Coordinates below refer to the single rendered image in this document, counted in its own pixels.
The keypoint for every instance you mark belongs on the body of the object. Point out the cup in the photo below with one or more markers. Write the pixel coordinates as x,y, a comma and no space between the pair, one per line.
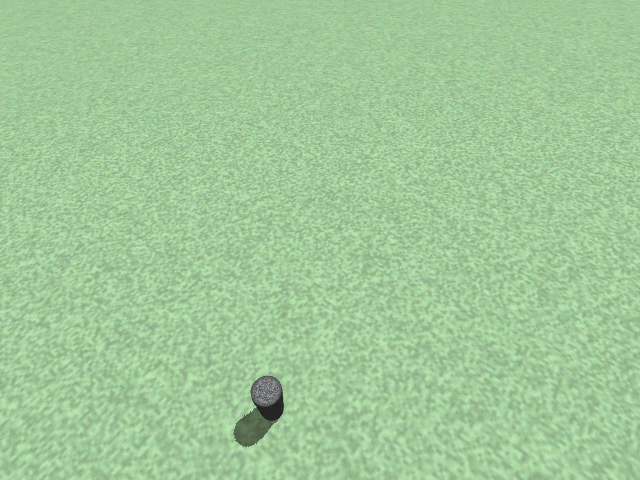
267,395

